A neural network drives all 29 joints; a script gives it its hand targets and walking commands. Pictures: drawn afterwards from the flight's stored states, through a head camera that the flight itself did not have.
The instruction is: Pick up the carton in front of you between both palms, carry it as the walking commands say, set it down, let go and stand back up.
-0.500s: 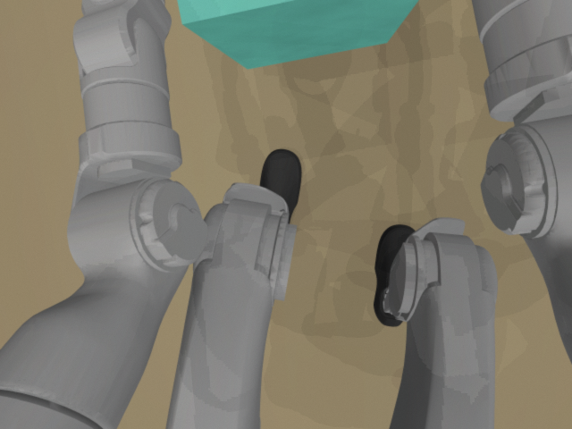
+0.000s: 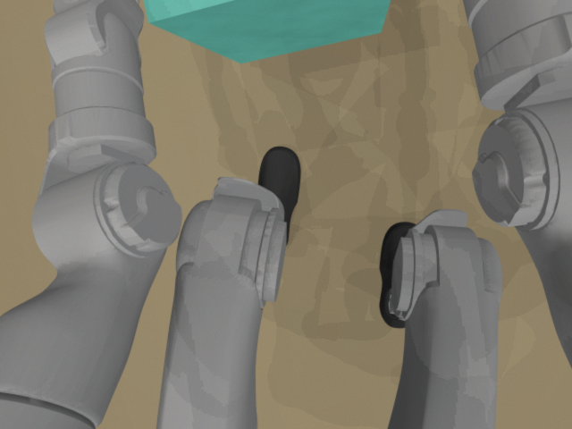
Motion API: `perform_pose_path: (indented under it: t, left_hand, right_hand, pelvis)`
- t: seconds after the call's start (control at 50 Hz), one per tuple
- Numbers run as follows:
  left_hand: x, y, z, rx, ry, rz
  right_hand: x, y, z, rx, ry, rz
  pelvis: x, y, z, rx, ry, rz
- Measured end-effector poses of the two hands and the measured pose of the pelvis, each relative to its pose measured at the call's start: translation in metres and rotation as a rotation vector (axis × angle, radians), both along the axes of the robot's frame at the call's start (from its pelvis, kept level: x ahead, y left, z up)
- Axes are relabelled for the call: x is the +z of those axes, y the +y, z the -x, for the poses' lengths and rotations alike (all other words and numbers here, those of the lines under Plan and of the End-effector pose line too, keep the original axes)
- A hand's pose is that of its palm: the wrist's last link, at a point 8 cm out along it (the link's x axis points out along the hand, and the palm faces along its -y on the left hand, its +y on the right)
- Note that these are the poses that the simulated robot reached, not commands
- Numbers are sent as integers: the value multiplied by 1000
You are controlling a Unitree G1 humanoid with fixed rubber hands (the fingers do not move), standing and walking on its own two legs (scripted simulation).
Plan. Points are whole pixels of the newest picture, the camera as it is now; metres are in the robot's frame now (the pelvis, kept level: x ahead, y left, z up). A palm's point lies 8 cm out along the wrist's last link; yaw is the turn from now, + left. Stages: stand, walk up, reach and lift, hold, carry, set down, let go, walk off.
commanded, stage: set down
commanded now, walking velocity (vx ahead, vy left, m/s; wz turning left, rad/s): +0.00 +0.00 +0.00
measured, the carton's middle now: out of the picture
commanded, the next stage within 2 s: let go in 1.90 s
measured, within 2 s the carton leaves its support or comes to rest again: rests again in 0.58 s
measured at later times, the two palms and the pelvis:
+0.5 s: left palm out of the picture +0.50 +0.29 -0.18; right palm out of the picture +0.60 -0.01 -0.19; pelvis +0.00 +0.00 -0.01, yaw +1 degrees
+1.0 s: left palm out of the picture +0.51 +0.29 -0.18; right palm out of the picture +0.63 -0.06 -0.17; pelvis -0.01 +0.01 -0.01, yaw +0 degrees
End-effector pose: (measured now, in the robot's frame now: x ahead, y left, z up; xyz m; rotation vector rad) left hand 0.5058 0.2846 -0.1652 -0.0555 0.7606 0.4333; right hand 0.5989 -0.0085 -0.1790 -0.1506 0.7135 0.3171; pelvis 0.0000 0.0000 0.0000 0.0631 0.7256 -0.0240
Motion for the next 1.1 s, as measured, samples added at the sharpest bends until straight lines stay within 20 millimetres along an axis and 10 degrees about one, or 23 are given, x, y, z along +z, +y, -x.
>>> perform_pose_path:
  t: [0.6, 0.76, 0.94, 1.1]
  left_hand:
    - [-20, 1, 11, 3, 36, 12]
    - [-38, 6, 18, 49, 50, -24]
    - [-25, 10, 3, 46, -23, -25]
    - [27, 8, -6, 57, -118, -20]
  right_hand:
    - [-20, -6, 7, 56, -21, -42]
    - [-43, -45, 1, 0, -23, 78]
    - [-5, -57, -27, -32, -91, 74]
    - [52, -45, -38, -29, -143, 99]
  pelvis:
    - [-13, -4, 4, -1, -56, -31]
    - [-10, 1, 7, -22, -58, -33]
    - [-10, 11, 10, -27, -53, -22]
    - [6, 10, 14, 4, -45, -2]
